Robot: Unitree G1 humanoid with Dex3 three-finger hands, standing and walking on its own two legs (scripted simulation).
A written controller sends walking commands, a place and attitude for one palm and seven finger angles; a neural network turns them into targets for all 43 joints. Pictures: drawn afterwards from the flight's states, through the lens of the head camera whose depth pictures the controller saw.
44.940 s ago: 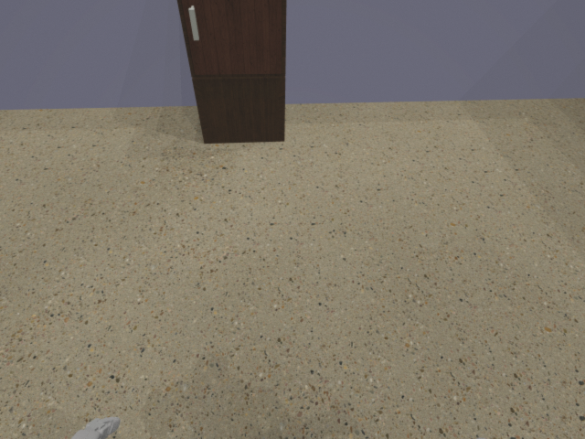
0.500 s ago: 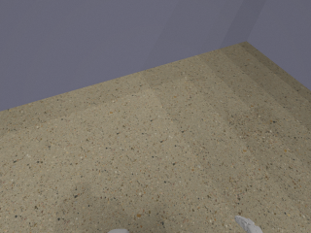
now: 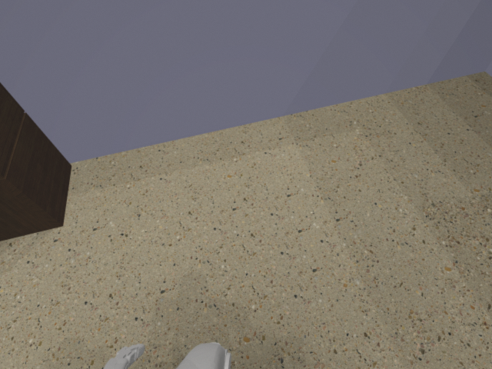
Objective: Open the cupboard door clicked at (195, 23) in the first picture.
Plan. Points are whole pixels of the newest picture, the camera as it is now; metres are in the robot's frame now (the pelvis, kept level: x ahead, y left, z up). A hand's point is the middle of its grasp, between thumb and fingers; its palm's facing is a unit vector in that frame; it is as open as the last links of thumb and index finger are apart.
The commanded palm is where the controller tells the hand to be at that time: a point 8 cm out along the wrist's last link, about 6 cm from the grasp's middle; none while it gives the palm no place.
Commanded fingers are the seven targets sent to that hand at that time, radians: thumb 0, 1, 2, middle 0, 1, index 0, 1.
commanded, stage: turn to face it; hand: left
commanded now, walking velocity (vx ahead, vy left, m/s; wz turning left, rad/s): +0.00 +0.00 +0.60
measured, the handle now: out of the picture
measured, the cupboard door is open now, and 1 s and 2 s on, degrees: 43 43 43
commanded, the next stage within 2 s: take the last steps up to it in 1.44 s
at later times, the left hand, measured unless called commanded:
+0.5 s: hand out of the picture +0.01 +0.25 -0.17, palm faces +0.34 -0.91 -0.24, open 7.4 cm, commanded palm none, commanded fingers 0.00 0.90 0.90 -0.20 -0.30 -0.20 -0.30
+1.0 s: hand out of the picture +0.02 +0.16 -0.14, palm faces +0.55 -0.79 -0.27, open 7.4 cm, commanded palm none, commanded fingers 0.00 0.90 0.90 -0.20 -0.30 -0.20 -0.30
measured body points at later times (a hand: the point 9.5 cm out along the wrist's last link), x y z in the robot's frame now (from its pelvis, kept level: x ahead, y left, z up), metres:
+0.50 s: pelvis +0.01 +0.02 +0.00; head +0.05 +0.07 +0.44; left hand -0.01 +0.30 -0.16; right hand +0.19 -0.19 -0.12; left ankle -0.02 +0.11 -0.74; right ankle +0.03 -0.14 -0.65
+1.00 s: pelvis +0.05 -0.05 +0.01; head +0.10 -0.05 +0.45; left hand -0.01 +0.20 -0.12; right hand +0.23 -0.24 -0.16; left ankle -0.07 +0.06 -0.63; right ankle +0.07 -0.13 -0.74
